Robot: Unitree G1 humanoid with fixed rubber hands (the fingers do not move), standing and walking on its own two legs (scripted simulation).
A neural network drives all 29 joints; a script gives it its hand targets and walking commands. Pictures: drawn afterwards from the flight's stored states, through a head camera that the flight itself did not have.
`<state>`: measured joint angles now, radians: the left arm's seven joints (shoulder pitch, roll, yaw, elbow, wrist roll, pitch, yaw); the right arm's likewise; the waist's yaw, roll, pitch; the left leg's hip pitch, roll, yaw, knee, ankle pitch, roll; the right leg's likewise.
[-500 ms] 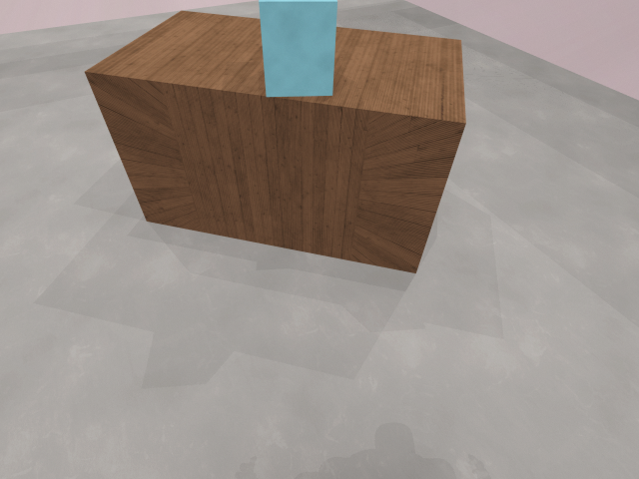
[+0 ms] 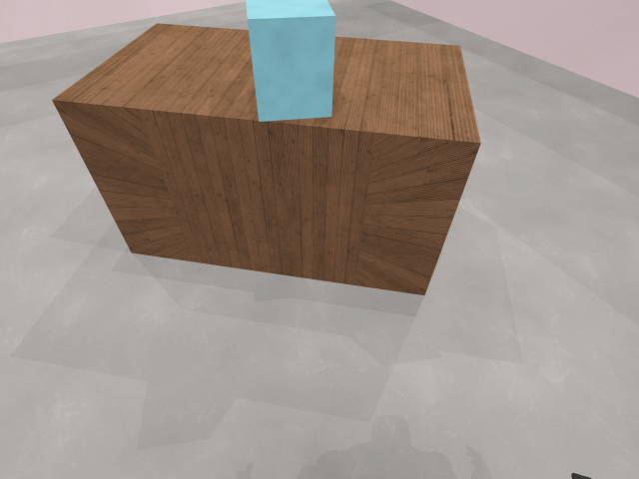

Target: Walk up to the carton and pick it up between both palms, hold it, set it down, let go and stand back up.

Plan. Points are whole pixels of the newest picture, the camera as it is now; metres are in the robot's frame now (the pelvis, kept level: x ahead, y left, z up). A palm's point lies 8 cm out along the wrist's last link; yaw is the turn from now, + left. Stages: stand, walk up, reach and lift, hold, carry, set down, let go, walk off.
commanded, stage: walk up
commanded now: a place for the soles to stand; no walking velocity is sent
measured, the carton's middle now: (289, 56) +1.12 +0.09 +0.06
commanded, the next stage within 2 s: none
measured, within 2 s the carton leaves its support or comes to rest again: neither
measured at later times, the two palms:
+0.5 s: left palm (73, 421) +0.24 +0.36 -0.08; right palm out of the picture +0.14 -0.27 -0.07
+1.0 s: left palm (75, 350) +0.34 +0.40 -0.08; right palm (512, 432) +0.22 -0.24 -0.07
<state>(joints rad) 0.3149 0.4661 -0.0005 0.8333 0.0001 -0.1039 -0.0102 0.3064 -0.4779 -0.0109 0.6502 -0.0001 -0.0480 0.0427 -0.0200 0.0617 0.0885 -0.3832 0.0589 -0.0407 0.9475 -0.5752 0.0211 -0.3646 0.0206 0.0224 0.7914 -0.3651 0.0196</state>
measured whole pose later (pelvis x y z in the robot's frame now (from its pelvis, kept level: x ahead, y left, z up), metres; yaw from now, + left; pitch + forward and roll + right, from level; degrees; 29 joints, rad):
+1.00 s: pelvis +0.21 +0.09 +0.01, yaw -7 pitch -1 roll -1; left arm 0.27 0.47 0.00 0.83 0.00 -0.10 -0.01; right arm 0.40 -0.46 -0.01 0.65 0.00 -0.05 0.04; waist -0.03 0.02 0.08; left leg -0.31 0.07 0.06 0.88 -0.52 0.01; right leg -0.48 0.05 0.03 0.75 -0.24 -0.02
